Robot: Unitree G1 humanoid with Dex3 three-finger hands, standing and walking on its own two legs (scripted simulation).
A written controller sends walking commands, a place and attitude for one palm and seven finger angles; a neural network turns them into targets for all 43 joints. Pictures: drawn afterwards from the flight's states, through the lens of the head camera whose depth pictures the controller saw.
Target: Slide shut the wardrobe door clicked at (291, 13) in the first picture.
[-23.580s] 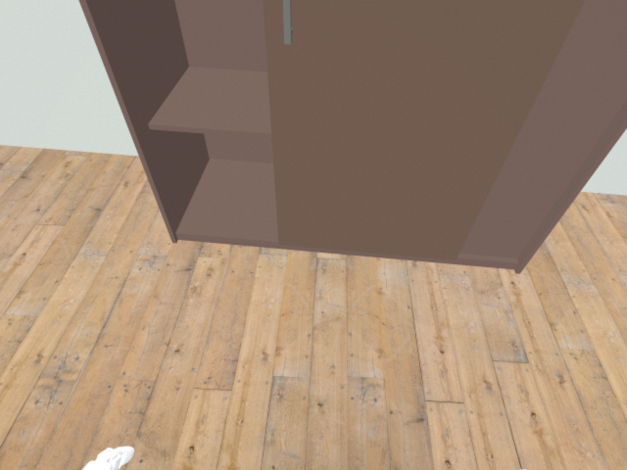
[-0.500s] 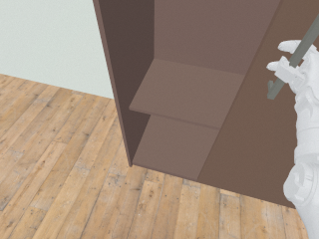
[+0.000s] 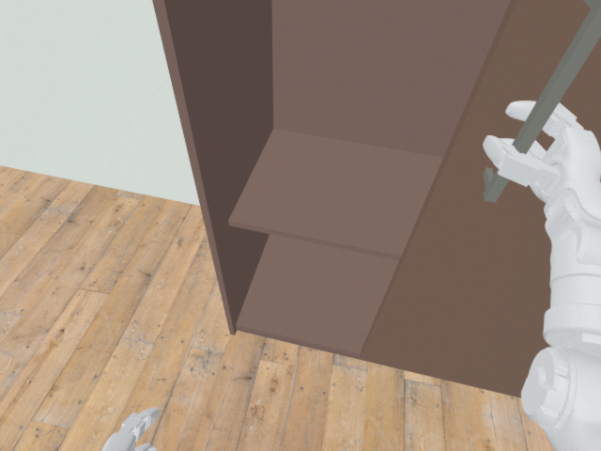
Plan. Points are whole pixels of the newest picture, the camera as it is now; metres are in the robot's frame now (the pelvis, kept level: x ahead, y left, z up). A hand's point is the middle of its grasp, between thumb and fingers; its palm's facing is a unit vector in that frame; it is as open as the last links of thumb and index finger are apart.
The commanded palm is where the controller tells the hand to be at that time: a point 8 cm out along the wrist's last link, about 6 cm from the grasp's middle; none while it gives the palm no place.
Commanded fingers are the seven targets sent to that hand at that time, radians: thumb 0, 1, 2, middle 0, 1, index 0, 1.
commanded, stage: move the hooked fingers beside the handle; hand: right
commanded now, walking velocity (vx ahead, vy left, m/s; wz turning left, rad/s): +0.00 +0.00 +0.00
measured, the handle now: (533, 111) +0.51 -0.22 +0.24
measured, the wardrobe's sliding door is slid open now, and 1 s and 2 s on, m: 0.44 0.45 0.45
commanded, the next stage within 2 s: none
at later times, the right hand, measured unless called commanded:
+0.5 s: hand (563, 166) +0.43 -0.24 +0.21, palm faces +0.14 +0.99 -0.01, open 13.9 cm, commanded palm +0.41 -0.29 +0.21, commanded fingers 0.00 0.50 -0.30 0.30 1.20 0.30 1.20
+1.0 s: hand (575, 162) +0.43 -0.25 +0.22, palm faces +0.11 +0.99 -0.03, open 14.0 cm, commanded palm +0.41 -0.31 +0.21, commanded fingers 0.00 0.50 -0.30 0.30 1.20 0.30 1.20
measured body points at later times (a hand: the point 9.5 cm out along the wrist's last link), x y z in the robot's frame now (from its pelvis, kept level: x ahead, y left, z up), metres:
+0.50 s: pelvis -0.02 +0.00 +0.00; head +0.00 +0.01 +0.45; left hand +0.04 +0.27 -0.12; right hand +0.42 -0.30 +0.22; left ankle -0.04 +0.13 -0.74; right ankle -0.05 -0.12 -0.74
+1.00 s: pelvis -0.04 -0.01 +0.00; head -0.01 -0.01 +0.45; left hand -0.01 +0.25 -0.12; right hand +0.42 -0.31 +0.22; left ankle -0.04 +0.13 -0.74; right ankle -0.05 -0.12 -0.74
